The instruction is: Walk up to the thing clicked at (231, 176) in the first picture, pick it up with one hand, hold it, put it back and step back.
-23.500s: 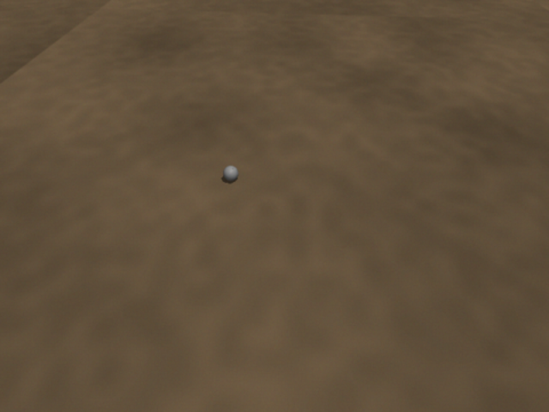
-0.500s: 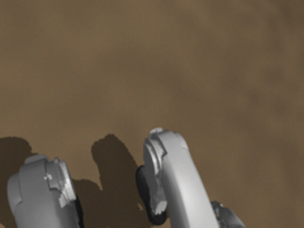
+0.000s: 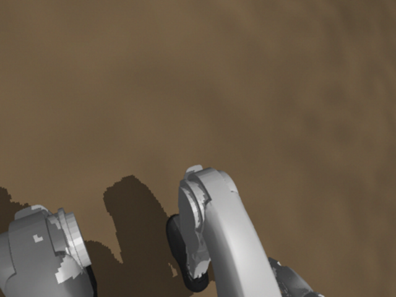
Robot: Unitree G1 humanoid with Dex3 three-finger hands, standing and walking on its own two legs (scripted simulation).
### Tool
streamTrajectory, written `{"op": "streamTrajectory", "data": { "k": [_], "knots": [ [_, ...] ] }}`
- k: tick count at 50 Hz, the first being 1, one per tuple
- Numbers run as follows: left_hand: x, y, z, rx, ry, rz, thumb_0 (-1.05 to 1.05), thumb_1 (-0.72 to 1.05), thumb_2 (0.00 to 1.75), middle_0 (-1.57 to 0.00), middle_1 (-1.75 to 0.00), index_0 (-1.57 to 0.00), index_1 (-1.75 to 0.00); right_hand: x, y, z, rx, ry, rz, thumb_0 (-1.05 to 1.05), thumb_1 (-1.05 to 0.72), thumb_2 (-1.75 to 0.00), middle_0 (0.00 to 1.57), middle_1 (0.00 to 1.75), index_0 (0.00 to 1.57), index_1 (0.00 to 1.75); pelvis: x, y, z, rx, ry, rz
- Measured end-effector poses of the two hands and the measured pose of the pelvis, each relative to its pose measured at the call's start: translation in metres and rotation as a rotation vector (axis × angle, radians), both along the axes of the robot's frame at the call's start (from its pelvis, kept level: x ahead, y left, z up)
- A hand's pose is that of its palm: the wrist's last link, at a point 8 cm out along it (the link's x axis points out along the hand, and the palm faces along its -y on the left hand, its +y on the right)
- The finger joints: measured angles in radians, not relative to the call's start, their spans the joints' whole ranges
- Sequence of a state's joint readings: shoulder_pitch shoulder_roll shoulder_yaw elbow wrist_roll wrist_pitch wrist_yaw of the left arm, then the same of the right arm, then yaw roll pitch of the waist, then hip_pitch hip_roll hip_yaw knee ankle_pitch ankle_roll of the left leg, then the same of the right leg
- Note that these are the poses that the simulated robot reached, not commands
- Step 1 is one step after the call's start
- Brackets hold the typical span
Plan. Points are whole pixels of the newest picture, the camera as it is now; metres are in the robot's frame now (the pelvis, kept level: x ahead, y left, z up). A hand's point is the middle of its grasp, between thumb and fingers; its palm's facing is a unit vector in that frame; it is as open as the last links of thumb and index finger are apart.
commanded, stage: rest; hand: left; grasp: from above
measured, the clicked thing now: out of the picture +0.43 +0.35 -0.25
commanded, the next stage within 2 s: open in 0.34 s
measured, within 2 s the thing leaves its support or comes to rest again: rests again in 0.22 s
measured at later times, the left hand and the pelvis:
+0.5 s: hand out of the picture +0.43 +0.35 -0.22, palm faces -0.43 -0.16 -0.89, open 10.7 cm; pelvis +0.00 +0.00 +0.00, yaw -1 degrees
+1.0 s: hand out of the picture +0.43 +0.35 -0.22, palm faces -0.42 -0.14 -0.90, open 13.6 cm; pelvis +0.00 +0.00 +0.00, yaw -2 degrees
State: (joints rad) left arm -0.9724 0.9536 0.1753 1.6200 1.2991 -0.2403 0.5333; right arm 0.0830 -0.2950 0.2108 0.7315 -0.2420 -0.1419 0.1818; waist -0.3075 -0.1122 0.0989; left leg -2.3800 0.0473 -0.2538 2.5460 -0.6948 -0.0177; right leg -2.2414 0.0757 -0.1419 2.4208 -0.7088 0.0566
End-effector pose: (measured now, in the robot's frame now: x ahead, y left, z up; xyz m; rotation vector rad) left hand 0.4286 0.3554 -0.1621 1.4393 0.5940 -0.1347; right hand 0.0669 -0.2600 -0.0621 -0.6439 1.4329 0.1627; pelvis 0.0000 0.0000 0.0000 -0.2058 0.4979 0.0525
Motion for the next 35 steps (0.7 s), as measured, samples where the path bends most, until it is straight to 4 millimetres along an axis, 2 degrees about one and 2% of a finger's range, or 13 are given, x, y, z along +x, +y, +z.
{"op": "streamTrajectory", "data": {
  "k": [14, 25, 35],
  "knots": [
    [0.002, 0.0, -0.004, -0.002, 0.0, 0.008, 0.0, -0.13, 0.61, -0.63, -0.77, -0.61, -0.74, 0.003, 0.005, 0.002, 0.023, -0.002, 0.038, 0.0, -0.9, -0.9, 0.2, 0.3, 0.2, 0.3, -0.001, 0.001, 0.001, -0.008, -0.012, -0.006],
    [0.003, 0.001, -0.004, -0.006, 0.002, 0.005, 0.0, -0.14, 0.61, -0.65, -0.75, -0.62, -0.72, -0.002, 0.005, 0.006, 0.022, -0.009, 0.058, 0.0, -0.9, -0.9, 0.2, 0.3, 0.2, 0.3, -0.004, 0.002, 0.0, -0.014, -0.033, -0.011],
    [0.001, 0.001, -0.003, -0.005, -0.007, -0.008, -0.01, -0.14, 0.73, -0.49, -0.82, -0.48, -0.8, -0.007, 0.007, 0.01, 0.024, -0.007, 0.07, 0.0, -0.9, -0.9, 0.2, 0.3, 0.21, 0.3, -0.006, 0.002, 0.0, -0.018, -0.044, -0.015]
  ]
}}
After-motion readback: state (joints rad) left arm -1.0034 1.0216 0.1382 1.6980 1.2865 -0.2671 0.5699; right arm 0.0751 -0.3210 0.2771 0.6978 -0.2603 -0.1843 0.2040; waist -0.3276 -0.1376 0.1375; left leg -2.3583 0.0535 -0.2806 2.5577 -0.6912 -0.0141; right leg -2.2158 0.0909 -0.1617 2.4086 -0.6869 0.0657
